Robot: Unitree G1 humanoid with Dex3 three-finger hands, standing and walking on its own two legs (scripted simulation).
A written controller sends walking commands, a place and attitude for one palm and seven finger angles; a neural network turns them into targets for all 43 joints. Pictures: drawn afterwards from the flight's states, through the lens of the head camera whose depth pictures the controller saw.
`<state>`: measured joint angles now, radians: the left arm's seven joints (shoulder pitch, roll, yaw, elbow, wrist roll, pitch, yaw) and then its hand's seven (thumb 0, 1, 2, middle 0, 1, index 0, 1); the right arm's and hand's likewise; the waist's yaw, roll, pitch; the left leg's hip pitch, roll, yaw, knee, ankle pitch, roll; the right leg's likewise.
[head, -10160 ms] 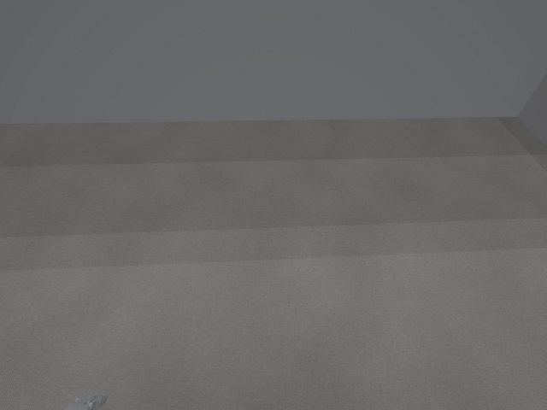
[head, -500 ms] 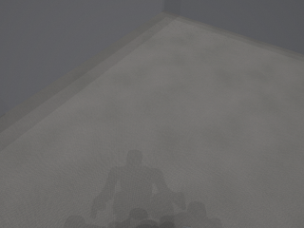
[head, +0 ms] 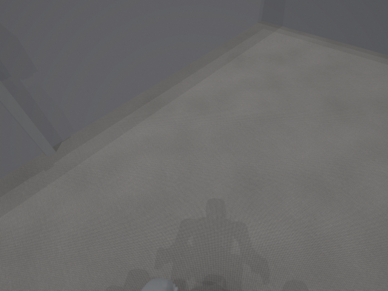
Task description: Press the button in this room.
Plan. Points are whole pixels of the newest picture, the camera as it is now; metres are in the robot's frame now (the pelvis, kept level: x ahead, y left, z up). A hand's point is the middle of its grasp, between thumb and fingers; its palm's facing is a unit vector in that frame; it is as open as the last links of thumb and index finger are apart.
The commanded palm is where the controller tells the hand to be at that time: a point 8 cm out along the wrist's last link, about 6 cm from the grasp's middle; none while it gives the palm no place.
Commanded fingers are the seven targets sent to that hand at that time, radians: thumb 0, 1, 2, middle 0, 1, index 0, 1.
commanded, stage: turn or walk to find it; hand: left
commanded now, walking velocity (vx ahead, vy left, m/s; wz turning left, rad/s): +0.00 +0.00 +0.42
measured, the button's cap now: out of the picture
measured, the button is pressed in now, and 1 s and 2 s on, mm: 0 0 0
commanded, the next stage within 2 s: none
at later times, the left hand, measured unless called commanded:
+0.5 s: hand out of the picture -0.02 +0.26 -0.17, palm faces +0.23 -0.94 -0.25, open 7.4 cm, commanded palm none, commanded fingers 0.00 0.90 0.90 -0.20 -0.30 -0.20 -0.30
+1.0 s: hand out of the picture -0.10 +0.20 -0.16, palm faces +0.44 -0.86 -0.24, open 7.3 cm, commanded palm none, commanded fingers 0.00 0.90 0.90 -0.20 -0.30 -0.20 -0.30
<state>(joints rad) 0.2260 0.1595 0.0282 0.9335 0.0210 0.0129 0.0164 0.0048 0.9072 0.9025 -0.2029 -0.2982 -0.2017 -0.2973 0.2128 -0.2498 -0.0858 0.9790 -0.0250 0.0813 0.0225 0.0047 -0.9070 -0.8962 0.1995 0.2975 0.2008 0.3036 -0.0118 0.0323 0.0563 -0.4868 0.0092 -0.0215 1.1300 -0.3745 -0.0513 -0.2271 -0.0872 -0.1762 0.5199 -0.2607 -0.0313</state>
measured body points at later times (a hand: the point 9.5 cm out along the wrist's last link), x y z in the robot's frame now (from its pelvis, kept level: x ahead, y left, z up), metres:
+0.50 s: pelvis -0.04 +0.04 +0.00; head -0.02 +0.05 +0.45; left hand -0.03 +0.31 -0.15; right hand +0.08 -0.18 -0.14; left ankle -0.04 +0.15 -0.74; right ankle -0.02 -0.10 -0.69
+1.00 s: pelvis -0.06 +0.00 +0.00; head -0.03 +0.01 +0.45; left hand -0.13 +0.24 -0.15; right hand +0.09 -0.21 -0.16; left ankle -0.14 +0.13 -0.70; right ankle -0.03 -0.09 -0.74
